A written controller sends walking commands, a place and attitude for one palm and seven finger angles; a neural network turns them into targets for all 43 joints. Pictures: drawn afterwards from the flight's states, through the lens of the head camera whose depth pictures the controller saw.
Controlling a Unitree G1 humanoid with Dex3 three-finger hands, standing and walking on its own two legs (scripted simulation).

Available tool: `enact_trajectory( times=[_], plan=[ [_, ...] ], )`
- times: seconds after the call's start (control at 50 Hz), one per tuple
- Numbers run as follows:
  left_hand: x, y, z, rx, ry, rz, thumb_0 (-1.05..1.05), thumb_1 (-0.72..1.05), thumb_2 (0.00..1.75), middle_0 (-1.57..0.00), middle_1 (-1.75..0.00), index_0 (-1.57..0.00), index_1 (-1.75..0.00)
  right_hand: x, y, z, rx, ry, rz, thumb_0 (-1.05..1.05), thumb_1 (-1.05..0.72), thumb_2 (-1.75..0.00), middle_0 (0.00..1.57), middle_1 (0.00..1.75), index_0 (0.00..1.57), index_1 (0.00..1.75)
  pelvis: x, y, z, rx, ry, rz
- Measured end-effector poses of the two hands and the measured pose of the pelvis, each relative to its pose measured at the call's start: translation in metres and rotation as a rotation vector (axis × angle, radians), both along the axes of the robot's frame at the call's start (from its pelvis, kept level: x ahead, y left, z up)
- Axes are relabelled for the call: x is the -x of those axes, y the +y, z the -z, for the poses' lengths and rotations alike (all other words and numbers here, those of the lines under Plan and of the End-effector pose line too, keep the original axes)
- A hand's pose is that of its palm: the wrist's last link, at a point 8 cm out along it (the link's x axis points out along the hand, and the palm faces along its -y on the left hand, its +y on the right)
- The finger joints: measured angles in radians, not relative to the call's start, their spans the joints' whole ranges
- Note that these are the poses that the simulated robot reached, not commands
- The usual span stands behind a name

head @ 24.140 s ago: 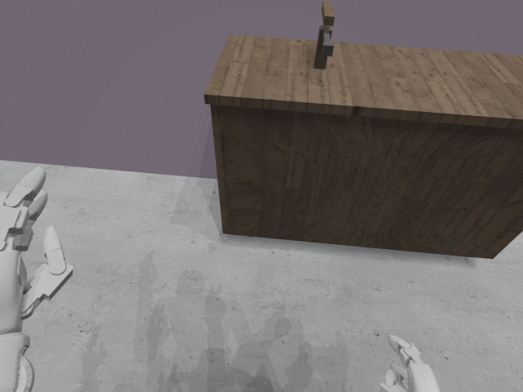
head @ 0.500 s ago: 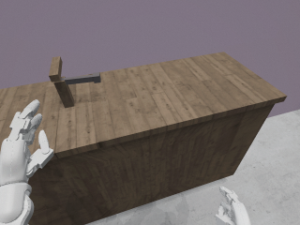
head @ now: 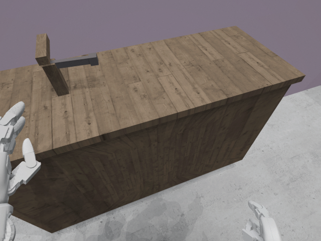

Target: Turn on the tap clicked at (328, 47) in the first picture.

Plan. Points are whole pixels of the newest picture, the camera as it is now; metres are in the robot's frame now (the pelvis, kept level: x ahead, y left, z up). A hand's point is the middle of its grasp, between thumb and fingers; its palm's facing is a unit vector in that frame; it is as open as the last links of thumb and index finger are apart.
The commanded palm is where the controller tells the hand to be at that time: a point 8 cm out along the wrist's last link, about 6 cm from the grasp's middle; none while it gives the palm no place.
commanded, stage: step back with the hand held close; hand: left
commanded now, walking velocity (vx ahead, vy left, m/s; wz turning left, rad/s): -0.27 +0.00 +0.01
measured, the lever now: (93, 59) +0.60 +0.26 +0.13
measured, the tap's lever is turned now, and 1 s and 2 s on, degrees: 83 83 83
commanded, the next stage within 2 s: stop stepping back and stand still in 1.08 s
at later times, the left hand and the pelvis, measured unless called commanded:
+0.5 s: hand (9, 190) +0.17 +0.26 +0.16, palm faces +0.45 -0.81 -0.39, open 7.4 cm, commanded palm +0.11 +0.30 +0.18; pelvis -0.05 +0.02 -0.02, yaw +1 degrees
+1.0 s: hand out of the picture +0.11 +0.25 +0.17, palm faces +0.36 -0.85 -0.39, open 7.4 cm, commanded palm +0.04 +0.29 +0.18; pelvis -0.11 +0.01 +0.00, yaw +1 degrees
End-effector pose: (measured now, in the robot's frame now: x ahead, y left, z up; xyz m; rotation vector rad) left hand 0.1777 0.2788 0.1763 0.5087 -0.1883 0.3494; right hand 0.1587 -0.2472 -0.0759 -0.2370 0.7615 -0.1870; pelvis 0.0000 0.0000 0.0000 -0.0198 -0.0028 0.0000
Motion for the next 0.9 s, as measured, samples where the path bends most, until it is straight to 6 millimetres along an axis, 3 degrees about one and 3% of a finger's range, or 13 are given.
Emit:
enact_trajectory(
  times=[0.26, 0.62, 0.76, 0.84, 0.9],
  plan=[
    [0.031, 0.013, 0.003, -0.004, -0.093, -0.028, 0.01, 0.89, 0.89, -0.21, -0.30, -0.21, -0.30, 0.025, 0.024, 0.006, 0.004, -0.011, -0.048, 0.01, -0.90, -0.90, 0.21, 0.30, 0.20, 0.30, 0.029, 0.009, 0.011, 0.008, -0.004, -0.008],
    [0.064, 0.024, -0.002, -0.021, -0.182, -0.031, 0.01, 0.89, 0.89, -0.21, -0.30, -0.21, -0.30, 0.054, 0.032, 0.012, 0.029, -0.003, -0.060, 0.01, -0.90, -0.90, 0.21, 0.30, 0.20, 0.30, 0.056, 0.013, 0.020, 0.024, -0.012, -0.038],
    [0.076, 0.004, -0.001, 0.069, -0.134, -0.027, 0.01, 0.90, 0.89, -0.20, -0.30, -0.20, -0.30, 0.059, 0.035, 0.009, -0.030, 0.000, -0.094, 0.01, -0.90, -0.90, 0.21, 0.30, 0.20, 0.30, 0.074, 0.000, 0.007, 0.036, 0.037, -0.004],
    [0.082, -0.011, -0.002, 0.078, -0.113, 0.042, 0.01, 0.89, 0.89, -0.20, -0.30, -0.21, -0.30, 0.066, 0.029, 0.000, -0.034, -0.011, -0.067, 0.01, -0.90, -0.90, 0.21, 0.30, 0.20, 0.30, 0.084, -0.006, 0.003, 0.018, 0.038, -0.007],
    [0.088, -0.011, -0.006, 0.048, -0.108, 0.075, 0.01, 0.89, 0.89, -0.21, -0.30, -0.21, -0.30, 0.073, 0.022, -0.008, -0.008, -0.019, -0.046, 0.01, -0.90, -0.90, 0.21, 0.30, 0.20, 0.30, 0.088, -0.004, 0.002, 0.006, 0.051, -0.014]
  ],
)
